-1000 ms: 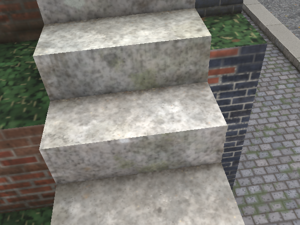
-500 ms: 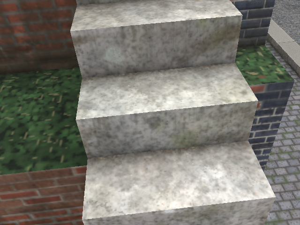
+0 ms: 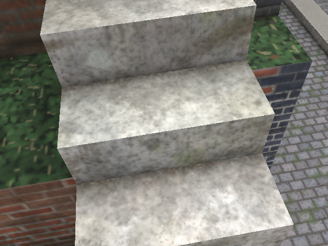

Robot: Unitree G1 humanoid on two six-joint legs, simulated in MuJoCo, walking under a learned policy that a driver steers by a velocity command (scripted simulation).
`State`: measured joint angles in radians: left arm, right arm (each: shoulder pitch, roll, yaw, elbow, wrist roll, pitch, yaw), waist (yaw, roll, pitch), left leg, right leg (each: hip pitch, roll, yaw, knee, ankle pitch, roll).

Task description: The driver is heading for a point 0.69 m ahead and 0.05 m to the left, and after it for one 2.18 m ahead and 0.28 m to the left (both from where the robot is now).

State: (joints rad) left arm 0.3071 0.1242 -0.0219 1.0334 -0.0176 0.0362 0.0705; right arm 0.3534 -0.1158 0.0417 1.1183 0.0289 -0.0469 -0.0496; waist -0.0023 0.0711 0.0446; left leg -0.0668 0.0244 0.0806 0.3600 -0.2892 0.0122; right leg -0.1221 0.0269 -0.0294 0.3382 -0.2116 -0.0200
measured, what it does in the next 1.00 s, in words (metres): stands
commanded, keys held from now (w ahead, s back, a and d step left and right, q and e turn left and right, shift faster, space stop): no key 0.04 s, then w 0.96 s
